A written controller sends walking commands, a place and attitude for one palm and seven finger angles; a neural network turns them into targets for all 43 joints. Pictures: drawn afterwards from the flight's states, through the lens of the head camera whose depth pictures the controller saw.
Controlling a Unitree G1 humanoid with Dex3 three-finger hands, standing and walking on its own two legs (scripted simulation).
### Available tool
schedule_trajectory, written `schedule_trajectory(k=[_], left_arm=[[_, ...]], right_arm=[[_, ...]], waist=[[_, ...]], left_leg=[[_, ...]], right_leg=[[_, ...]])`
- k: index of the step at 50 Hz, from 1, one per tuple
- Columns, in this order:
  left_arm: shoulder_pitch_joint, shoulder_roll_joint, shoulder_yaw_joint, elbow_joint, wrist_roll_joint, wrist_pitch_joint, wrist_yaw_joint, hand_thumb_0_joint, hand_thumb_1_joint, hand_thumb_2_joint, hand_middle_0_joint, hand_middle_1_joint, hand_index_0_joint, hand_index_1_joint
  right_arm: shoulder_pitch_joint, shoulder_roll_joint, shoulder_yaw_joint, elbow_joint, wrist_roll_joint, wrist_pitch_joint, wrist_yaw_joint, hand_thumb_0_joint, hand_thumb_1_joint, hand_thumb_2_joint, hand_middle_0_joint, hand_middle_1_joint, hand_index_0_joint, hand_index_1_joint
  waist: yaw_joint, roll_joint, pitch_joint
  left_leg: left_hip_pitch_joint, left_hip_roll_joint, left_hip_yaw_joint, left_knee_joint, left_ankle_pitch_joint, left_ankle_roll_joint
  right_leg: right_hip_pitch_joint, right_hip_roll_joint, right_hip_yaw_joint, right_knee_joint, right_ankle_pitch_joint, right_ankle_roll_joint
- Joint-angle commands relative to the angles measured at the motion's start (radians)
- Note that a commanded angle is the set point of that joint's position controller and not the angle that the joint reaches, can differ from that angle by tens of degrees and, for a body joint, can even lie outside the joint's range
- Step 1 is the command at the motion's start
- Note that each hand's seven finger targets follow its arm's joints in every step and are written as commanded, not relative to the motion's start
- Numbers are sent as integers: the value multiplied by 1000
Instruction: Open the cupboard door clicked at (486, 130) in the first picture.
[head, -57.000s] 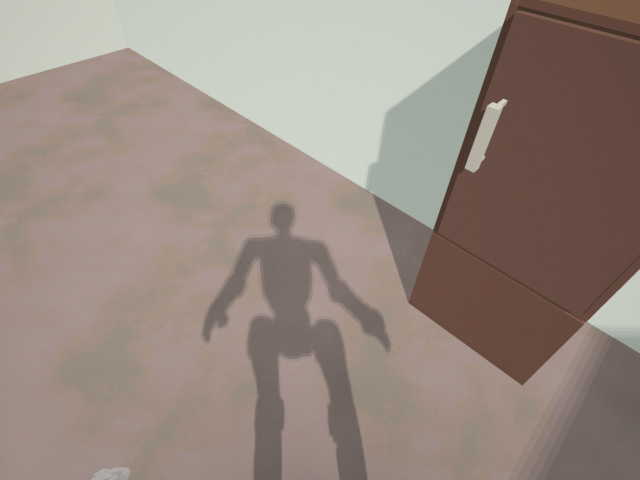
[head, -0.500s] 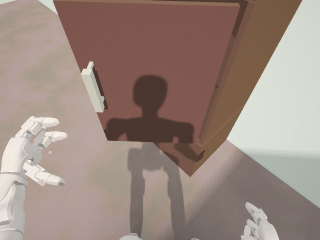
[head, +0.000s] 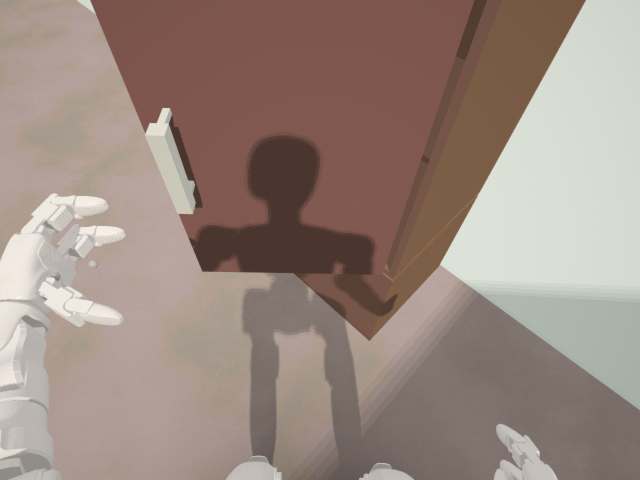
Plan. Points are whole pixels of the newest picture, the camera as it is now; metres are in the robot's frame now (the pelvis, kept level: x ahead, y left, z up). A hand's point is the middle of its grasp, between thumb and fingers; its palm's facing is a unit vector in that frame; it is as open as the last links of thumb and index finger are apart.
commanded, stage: move the hooked fingers beside the handle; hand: left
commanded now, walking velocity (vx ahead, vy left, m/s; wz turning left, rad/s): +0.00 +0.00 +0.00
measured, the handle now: (176, 163) +0.53 +0.24 +0.06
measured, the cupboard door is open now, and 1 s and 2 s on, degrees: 44 44 44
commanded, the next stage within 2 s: none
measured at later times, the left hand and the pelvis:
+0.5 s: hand (111, 221) +0.41 +0.28 +0.07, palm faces +0.03 -1.00 +0.01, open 14.0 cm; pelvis +0.00 +0.01 -0.01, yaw -1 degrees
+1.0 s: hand (125, 188) +0.46 +0.29 +0.07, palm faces +0.03 -1.00 +0.01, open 14.0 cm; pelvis +0.00 +0.01 -0.02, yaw -2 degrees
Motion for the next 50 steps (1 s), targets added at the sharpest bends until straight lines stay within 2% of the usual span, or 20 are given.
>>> schedule_trajectory(k=[1, 2, 7, 10, 11, 13, 14, 16, 18, 20, 23, 25, 28, 31, 35, 39, 42, 44, 47, 50], left_arm=[[-312, 301, 62, -206, -12, -90, 1, 0, -500, 300, -300, -1200, -300, -1200], [-348, 288, 44, -217, -10, -96, 4, 0, -500, 300, -300, -1200, -300, -1200], [-397, 308, 59, -101, -4, -86, 9, 0, -500, 300, -300, -1200, -300, -1200], [-457, 328, 57, -48, 14, -81, 16, 0, -500, 300, -300, -1200, -300, -1200], [-478, 369, 83, -50, 26, -87, 20, 0, -500, 300, -300, -1200, -300, -1200], [-478, 347, 65, -63, 33, -102, 24, 0, -500, 300, -300, -1200, -300, -1200], [-483, 377, 92, -76, 34, -113, 29, 0, -500, 300, -300, -1200, -300, -1200], [-484, 370, 89, -96, 32, -128, 29, 0, -500, 300, -300, -1200, -300, -1200], [-481, 344, 68, -83, 29, -127, 28, 0, -500, 300, -300, -1200, -300, -1200], [-506, 342, 68, -15, 26, -113, 28, 0, -500, 300, -300, -1200, -300, -1200], [-546, 341, 50, 57, 43, -88, 26, 0, -500, 300, -300, -1200, -300, -1200], [-556, 381, 76, 48, 52, -96, 30, 0, -500, 300, -300, -1200, -300, -1200], [-635, 356, 41, 21, 67, -125, 39, 0, -500, 300, -300, -1200, -300, -1200], [-683, 430, 98, 73, 68, -152, 45, 0, -500, 300, -300, -1200, -300, -1200], [-718, 459, 100, 146, 85, -153, 33, 0, -500, 300, -300, -1200, -300, -1200], [-806, 460, 56, 214, 113, -136, 21, 0, -500, 300, -300, -1200, -300, -1200], [-817, 500, 89, 197, 106, -150, 14, 0, -500, 300, -300, -1200, -300, -1200], [-835, 495, 86, 209, 103, -154, 14, 0, -500, 300, -300, -1200, -300, -1200], [-830, 559, 132, 271, 107, -144, 12, 0, -500, 300, -300, -1200, -300, -1200], [-853, 549, 103, 283, 125, -131, 9, 0, -500, 300, -300, -1200, -300, -1200]], right_arm=[[27, -153, -68, -120, -3, -32, -7, 0, -900, -900, 200, 300, 200, 300], [30, -152, -70, -114, -2, -31, -7, 0, -900, -900, 200, 300, 200, 300], [60, -166, -73, -95, -3, -13, -9, 0, -900, -900, 200, 300, 200, 300], [71, -170, -71, -90, -6, -1, -8, 0, -900, -900, 200, 300, 200, 300], [79, -173, -71, -86, -10, 3, -5, 0, -900, -900, 200, 300, 200, 300], [86, -168, -74, -93, -11, 10, 0, 0, -900, -900, 200, 300, 200, 300], [89, -169, -77, -92, -13, 12, 1, 0, -900, -900, 200, 300, 200, 300], [101, -169, -78, -92, -16, 19, 7, 0, -900, -900, 200, 300, 200, 300], [102, -167, -79, -90, -14, 27, 12, 0, -900, -900, 200, 300, 200, 300], [112, -172, -78, -79, -14, 36, 10, 0, -900, -900, 200, 300, 200, 300], [116, -177, -79, -77, -9, 50, 10, 0, -900, -900, 200, 300, 200, 300], [125, -180, -80, -81, -13, 58, 10, 0, -900, -900, 200, 300, 200, 300], [137, -175, -82, -73, -18, 68, 15, 0, -900, -900, 200, 300, 200, 300], [144, -183, -80, -59, -20, 80, 12, 0, -900, -900, 200, 300, 200, 300], [151, -184, -74, -55, -21, 95, 11, 0, -900, -900, 200, 300, 200, 300], [164, -188, -69, -44, -21, 111, 11, 0, -900, -900, 200, 300, 200, 300], [177, -195, -71, -45, -25, 122, 12, 0, -900, -900, 200, 300, 200, 300], [180, -192, -70, -42, -26, 127, 15, 0, -900, -900, 200, 300, 200, 300], [196, -200, -71, -36, -26, 142, 12, 0, -900, -900, 200, 300, 200, 300], [206, -196, -66, -44, -28, 152, 15, 0, -900, -900, 200, 300, 200, 300]], waist=[[2, 109, -312], [-5, 136, -317], [-19, 64, -294], [-22, 84, -283], [-15, 93, -316], [-15, 108, -357], [-7, 128, -382], [-8, 134, -428], [-14, 154, -405], [-27, 92, -359], [-42, 76, -310], [-31, 109, -335], [-49, 124, -384], [-54, 91, -389], [-56, 132, -385], [-86, 132, -364], [-74, 149, -440], [-77, 165, -446], [-80, 110, -433], [-87, 148, -426]], left_leg=[[171, -26, -28, -126, 257, 9], [191, -23, -32, -128, 250, 7], [150, -20, -38, -125, 218, 10], [136, -19, -38, -119, 213, 10], [144, -19, -41, -117, 233, 8], [177, -18, -40, -110, 272, 7], [186, -16, -40, -105, 294, 4], [236, -10, -50, -94, 379, -2], [243, -6, -51, -94, 385, -6], [192, -5, -51, -93, 352, 2], [147, -7, -43, -100, 286, 7], [157, -9, -43, -92, 316, 7], [214, -4, -54, -80, 355, 1], [171, -4, -51, -68, 319, 7], [147, -7, -44, -57, 302, 10], [117, -6, -48, -49, 266, 16], [165, -2, -53, -36, 330, 11], [161, -2, -53, -28, 330, 10], [104, -2, -44, -17, 321, 19], [93, -4, -38, -12, 334, 22]], right_leg=[[142, 27, 36, -95, 231, -16], [116, 28, 31, -94, 213, -18], [97, 29, 27, -96, 189, -15], [74, 29, 27, -87, 175, -19], [85, 28, 28, -80, 190, -18], [84, 31, 26, -73, 215, -18], [91, 30, 28, -67, 230, -19], [87, 38, 20, -53, 275, -22], [61, 38, 17, -58, 265, -20], [57, 42, 12, -59, 254, -20], [33, 37, 14, -69, 224, -14], [39, 38, 18, -59, 238, -21], [5, 40, 15, -52, 242, -17], [24, 44, 22, -46, 235, -16], [15, 43, 27, -40, 227, -19], [-22, 41, 29, -42, 201, -13], [-13, 46, 27, -30, 238, -16], [-22, 47, 27, -26, 236, -15], [6, 50, 35, -26, 259, -10], [-7, 50, 37, -17, 272, -12]])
